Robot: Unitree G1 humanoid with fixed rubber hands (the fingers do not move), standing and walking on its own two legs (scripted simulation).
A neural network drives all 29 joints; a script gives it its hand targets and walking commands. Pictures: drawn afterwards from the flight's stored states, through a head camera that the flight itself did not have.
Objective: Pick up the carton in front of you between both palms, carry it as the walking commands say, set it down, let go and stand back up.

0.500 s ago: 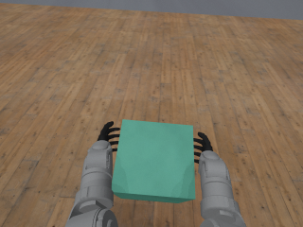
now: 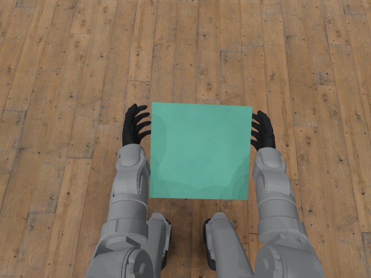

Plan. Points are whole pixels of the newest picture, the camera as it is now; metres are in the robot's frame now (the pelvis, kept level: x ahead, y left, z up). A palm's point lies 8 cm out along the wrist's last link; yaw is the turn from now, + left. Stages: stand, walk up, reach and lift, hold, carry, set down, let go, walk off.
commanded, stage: set down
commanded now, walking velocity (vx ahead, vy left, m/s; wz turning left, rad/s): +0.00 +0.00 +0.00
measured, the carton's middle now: (195, 147) +0.41 -0.02 -0.17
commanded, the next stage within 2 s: none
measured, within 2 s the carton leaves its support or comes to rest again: rests again in 1.92 s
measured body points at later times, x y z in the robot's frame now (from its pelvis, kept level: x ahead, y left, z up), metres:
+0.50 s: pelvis -0.03 +0.00 -0.13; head +0.23 -0.02 +0.24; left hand +0.43 +0.10 -0.22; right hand +0.43 -0.19 -0.24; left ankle +0.07 +0.12 -0.62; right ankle +0.07 -0.11 -0.62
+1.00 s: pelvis -0.05 -0.01 -0.24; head +0.28 -0.06 +0.07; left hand +0.45 +0.09 -0.38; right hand +0.47 -0.21 -0.40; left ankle +0.07 +0.12 -0.62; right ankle +0.07 -0.11 -0.62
